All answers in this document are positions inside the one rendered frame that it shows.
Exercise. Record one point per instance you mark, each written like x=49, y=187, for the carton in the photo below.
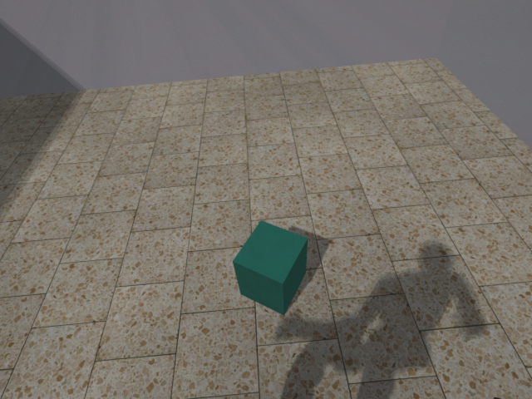
x=271, y=265

